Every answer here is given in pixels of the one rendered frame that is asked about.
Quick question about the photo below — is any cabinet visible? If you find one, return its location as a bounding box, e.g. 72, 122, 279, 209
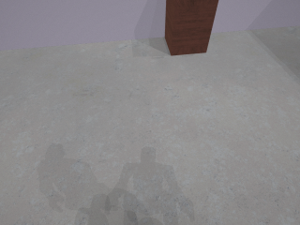
165, 0, 218, 56

